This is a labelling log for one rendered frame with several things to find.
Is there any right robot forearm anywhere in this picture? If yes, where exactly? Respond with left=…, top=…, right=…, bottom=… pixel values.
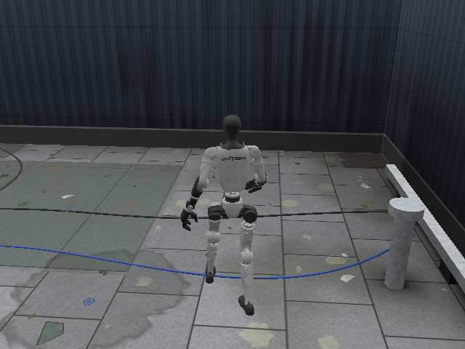
left=254, top=173, right=267, bottom=188

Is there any left robot shin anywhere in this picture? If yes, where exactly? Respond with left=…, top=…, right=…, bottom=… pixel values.
left=207, top=231, right=217, bottom=274

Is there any left robot forearm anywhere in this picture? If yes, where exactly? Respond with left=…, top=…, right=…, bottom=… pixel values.
left=184, top=176, right=203, bottom=212

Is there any left robot hand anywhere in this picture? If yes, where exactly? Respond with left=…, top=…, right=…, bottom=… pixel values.
left=181, top=209, right=198, bottom=231

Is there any right robot hand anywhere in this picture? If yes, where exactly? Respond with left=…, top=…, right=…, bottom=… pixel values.
left=245, top=179, right=262, bottom=193

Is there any robot right upper arm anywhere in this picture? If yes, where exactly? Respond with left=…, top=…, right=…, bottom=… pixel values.
left=247, top=145, right=267, bottom=182

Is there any robot left upper arm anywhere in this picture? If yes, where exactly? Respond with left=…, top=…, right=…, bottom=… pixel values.
left=197, top=147, right=217, bottom=188

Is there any robot torso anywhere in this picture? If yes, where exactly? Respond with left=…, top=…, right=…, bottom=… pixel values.
left=216, top=142, right=250, bottom=218

